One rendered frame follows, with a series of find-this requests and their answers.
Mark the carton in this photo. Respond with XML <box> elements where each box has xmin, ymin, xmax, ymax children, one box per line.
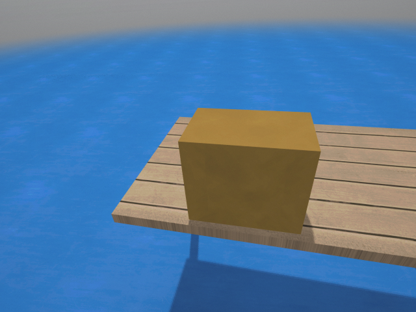
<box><xmin>178</xmin><ymin>108</ymin><xmax>321</xmax><ymax>234</ymax></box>

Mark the table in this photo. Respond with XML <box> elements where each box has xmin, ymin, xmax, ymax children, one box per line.
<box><xmin>111</xmin><ymin>117</ymin><xmax>416</xmax><ymax>268</ymax></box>

